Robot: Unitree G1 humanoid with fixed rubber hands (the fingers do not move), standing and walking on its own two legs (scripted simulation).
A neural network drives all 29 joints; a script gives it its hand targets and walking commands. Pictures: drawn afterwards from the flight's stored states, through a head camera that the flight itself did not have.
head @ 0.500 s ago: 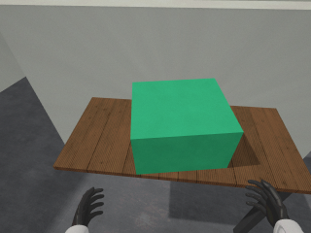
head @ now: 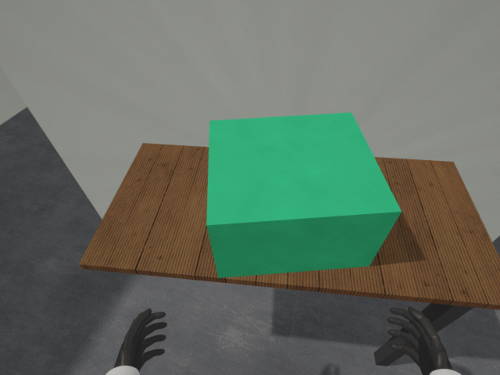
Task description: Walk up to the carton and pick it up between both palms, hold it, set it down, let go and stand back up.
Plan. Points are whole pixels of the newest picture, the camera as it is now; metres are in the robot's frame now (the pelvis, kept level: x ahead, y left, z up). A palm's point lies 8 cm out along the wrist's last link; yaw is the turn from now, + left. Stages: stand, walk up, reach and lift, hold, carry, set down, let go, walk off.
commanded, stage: set down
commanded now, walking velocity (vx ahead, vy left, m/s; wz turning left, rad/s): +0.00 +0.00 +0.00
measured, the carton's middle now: (287, 191) +0.47 -0.04 -0.01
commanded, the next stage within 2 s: let go in 0.84 s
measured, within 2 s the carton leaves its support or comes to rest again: neither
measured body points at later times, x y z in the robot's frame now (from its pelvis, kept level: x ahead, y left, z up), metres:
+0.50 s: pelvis +0.01 +0.00 +0.00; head +0.02 +0.01 +0.45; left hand +0.17 +0.23 -0.08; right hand +0.17 -0.25 -0.08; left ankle -0.01 +0.14 -0.74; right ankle +0.00 -0.12 -0.74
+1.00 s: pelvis +0.01 +0.00 +0.00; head +0.02 +0.01 +0.45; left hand +0.16 +0.23 -0.09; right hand +0.17 -0.24 -0.09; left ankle -0.01 +0.14 -0.74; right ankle +0.00 -0.12 -0.74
